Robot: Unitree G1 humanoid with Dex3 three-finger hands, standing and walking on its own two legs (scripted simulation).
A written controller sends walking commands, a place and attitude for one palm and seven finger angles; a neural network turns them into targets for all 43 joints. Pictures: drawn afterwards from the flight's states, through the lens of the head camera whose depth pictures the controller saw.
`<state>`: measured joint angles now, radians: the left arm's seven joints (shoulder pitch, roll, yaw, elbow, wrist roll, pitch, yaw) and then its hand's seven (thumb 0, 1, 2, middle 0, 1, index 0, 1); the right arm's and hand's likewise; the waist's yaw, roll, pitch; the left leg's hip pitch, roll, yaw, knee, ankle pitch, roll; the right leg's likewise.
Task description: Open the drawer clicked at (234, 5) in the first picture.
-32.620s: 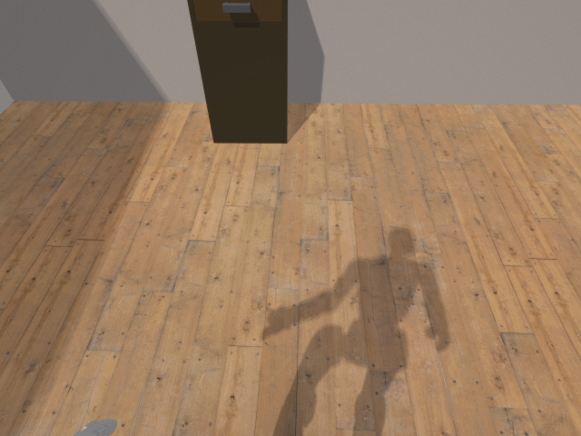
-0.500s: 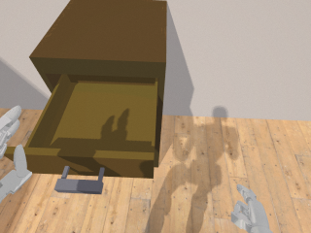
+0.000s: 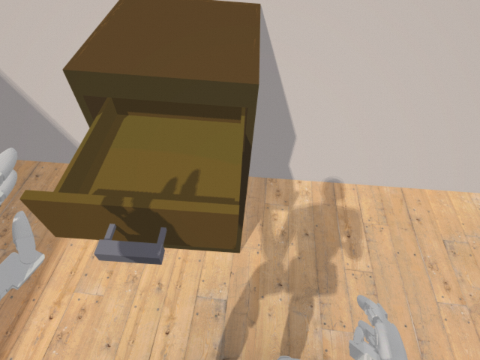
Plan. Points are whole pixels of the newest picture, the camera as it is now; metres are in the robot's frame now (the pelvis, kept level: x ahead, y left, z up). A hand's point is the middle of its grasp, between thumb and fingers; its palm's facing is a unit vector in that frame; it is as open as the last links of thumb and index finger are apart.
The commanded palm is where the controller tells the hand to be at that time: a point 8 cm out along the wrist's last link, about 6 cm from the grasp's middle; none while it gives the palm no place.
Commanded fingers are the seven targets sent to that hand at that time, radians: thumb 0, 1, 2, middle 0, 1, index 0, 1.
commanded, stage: step back with the hand held close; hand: left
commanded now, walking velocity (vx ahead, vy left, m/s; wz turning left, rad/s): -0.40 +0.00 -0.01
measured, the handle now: (134, 241) +0.32 +0.21 -0.03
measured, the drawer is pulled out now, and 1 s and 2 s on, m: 0.29 0.29 0.29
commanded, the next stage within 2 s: stop stepping back and stand still in 0.50 s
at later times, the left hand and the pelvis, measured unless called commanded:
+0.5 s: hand out of the picture +0.09 +0.20 +0.16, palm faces +0.28 -0.81 -0.51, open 7.4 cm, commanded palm +0.02 +0.24 +0.19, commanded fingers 0.00 0.90 0.90 -0.20 -0.30 -0.20 -0.30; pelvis -0.11 -0.04 +0.00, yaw +0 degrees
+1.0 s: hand out of the picture -0.05 +0.14 +0.17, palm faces +0.32 -0.80 -0.50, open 7.4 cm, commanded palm -0.12 +0.20 +0.19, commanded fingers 0.00 0.90 0.90 -0.20 -0.30 -0.20 -0.30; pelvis -0.23 -0.09 +0.01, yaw +3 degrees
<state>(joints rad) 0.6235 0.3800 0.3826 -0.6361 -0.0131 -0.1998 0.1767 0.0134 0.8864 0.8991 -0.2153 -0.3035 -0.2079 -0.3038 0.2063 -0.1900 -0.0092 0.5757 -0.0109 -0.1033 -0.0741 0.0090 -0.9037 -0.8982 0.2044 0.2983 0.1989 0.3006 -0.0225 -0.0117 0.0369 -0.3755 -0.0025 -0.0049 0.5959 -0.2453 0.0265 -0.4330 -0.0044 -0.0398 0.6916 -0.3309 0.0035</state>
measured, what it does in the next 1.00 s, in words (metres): walks backwards: right foot, then left foot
